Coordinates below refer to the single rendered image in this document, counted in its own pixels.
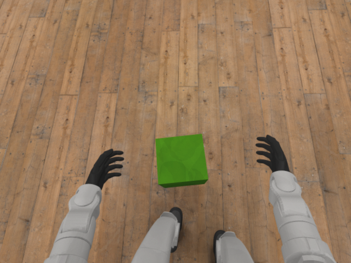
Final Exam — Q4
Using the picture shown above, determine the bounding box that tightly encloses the right robot hand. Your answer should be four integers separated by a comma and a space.
256, 135, 290, 173

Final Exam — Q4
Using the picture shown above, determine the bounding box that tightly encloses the right robot forearm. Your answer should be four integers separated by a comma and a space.
269, 170, 336, 263

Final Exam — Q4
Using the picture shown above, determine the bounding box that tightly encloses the left robot forearm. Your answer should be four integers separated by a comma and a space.
44, 184, 102, 263

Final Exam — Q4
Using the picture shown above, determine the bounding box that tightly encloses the carton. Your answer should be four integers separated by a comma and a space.
155, 134, 208, 188

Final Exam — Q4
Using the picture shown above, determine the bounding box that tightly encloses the robot left thigh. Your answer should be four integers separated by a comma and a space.
131, 216, 180, 263

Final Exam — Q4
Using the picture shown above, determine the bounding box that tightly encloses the robot right thigh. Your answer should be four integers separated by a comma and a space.
216, 237, 254, 263

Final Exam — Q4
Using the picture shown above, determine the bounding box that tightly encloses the left robot hand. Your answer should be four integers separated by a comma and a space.
85, 149, 124, 190

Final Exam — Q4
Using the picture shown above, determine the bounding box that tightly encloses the robot thigh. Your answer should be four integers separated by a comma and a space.
131, 216, 180, 263
216, 237, 254, 263

